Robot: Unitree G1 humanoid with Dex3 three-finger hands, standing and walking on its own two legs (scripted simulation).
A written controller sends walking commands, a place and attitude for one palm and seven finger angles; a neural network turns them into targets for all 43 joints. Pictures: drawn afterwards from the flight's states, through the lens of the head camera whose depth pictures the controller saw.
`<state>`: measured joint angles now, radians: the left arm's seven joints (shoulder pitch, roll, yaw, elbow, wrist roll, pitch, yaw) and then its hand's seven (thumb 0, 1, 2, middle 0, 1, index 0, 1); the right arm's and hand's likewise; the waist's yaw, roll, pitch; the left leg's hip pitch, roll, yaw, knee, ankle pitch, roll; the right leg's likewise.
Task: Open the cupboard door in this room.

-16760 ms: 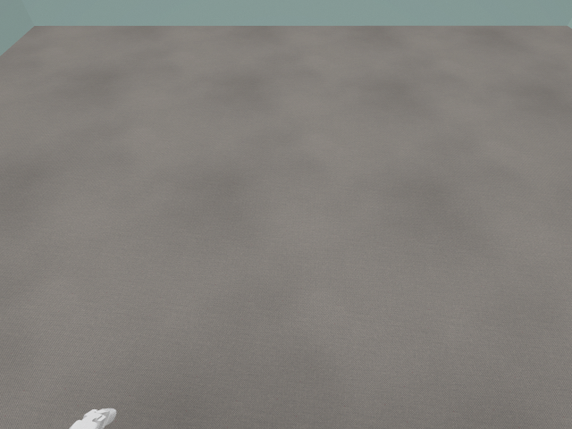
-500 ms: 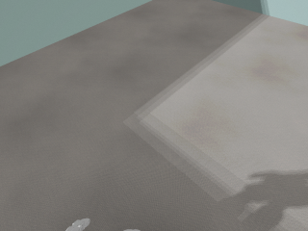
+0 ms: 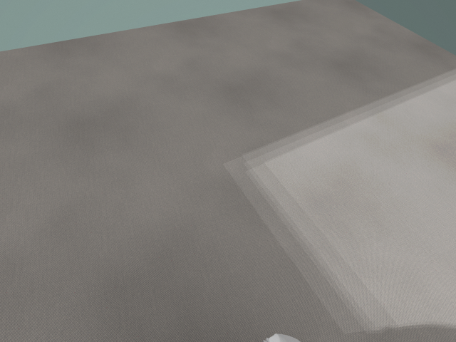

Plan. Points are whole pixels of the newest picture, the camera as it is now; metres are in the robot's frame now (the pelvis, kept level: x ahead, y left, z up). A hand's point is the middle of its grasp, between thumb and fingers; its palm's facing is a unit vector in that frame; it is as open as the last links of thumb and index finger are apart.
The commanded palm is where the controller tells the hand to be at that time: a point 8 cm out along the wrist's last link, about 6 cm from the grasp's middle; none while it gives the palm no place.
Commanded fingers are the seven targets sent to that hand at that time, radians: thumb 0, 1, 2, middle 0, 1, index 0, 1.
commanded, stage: turn or walk to find it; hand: left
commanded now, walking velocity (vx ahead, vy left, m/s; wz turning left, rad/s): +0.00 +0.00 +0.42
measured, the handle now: out of the picture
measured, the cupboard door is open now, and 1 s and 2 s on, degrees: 0 0 0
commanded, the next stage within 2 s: none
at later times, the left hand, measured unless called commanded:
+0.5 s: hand out of the picture +0.04 +0.17 -0.14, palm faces +0.22 -0.94 -0.27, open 7.4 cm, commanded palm none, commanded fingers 0.00 0.90 0.90 -0.20 -0.30 -0.20 -0.30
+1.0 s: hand out of the picture -0.11 +0.21 -0.17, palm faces +0.47 -0.84 -0.25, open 7.4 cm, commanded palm none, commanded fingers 0.00 0.90 0.90 -0.20 -0.30 -0.20 -0.30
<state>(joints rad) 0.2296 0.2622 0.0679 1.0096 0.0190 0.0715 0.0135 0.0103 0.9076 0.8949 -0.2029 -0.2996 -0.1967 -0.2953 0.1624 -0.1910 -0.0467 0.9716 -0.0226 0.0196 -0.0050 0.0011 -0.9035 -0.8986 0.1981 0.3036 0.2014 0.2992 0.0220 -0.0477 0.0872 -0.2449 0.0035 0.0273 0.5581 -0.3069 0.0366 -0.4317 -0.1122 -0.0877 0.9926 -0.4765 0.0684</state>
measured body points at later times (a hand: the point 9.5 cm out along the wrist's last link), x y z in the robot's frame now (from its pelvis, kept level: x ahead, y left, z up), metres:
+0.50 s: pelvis -0.02 -0.04 +0.00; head +0.02 -0.07 +0.45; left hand +0.03 +0.22 -0.12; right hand +0.07 -0.28 -0.16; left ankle -0.05 +0.09 -0.67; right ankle +0.00 -0.14 -0.73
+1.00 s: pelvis -0.05 +0.00 +0.00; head -0.02 +0.03 +0.45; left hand -0.14 +0.26 -0.15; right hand +0.15 -0.18 -0.13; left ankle -0.09 +0.10 -0.73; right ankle -0.01 -0.14 -0.67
